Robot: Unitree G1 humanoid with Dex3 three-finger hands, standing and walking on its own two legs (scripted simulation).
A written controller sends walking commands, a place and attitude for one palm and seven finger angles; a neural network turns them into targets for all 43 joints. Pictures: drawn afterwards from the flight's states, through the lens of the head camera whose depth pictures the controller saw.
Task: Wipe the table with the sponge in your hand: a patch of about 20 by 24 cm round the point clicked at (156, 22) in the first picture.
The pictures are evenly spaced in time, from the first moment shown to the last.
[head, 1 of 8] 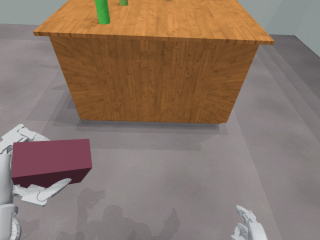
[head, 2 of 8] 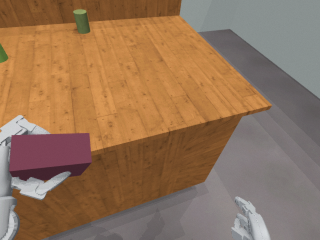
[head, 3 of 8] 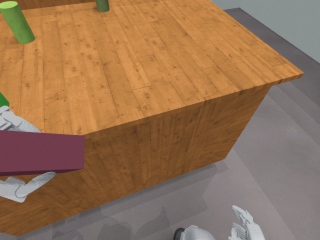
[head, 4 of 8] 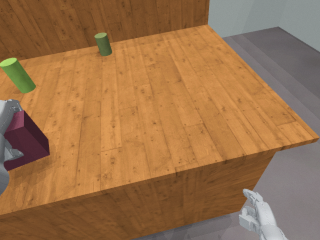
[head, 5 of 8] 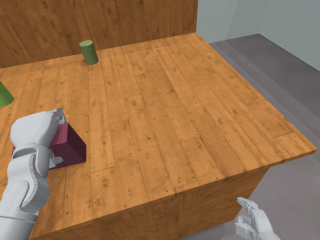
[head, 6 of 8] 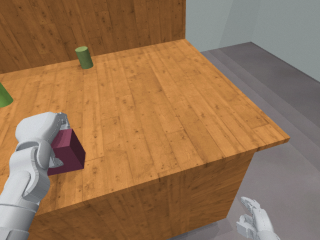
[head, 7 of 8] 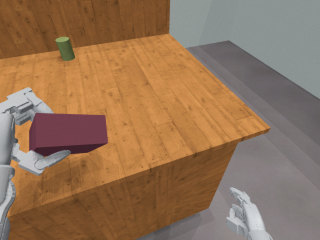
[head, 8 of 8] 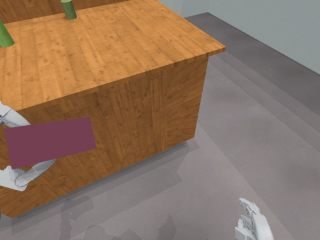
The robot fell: no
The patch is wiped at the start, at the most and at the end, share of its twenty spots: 0.00 1.00 1.00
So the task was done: yes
